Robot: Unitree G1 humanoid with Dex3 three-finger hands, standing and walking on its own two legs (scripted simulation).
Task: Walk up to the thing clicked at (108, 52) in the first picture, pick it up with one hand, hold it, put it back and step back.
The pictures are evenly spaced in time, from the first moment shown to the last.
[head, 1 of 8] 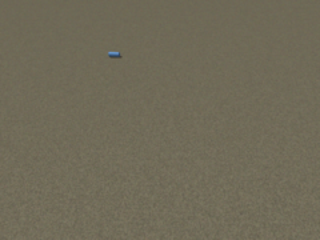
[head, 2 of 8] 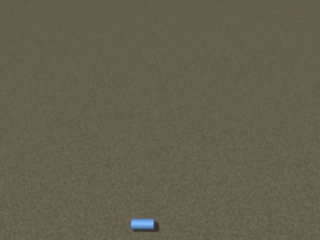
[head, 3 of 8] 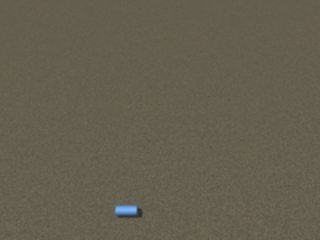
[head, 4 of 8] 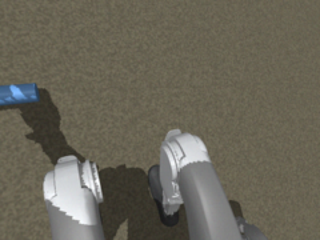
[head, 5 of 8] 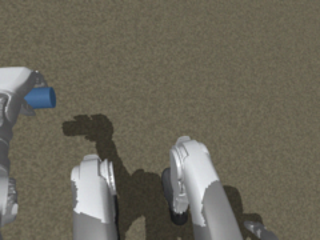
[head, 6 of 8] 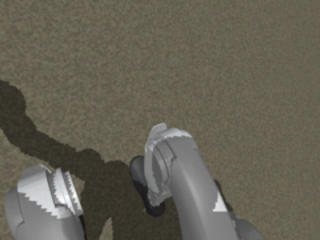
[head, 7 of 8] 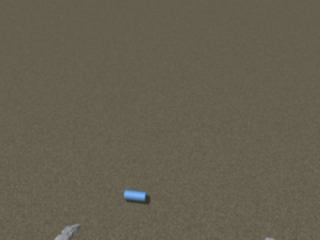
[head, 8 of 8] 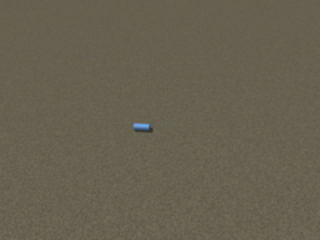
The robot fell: no
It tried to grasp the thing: yes
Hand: left
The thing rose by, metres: 0.67
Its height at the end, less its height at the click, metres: +0.00
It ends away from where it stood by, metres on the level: 0.01
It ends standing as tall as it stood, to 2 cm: yes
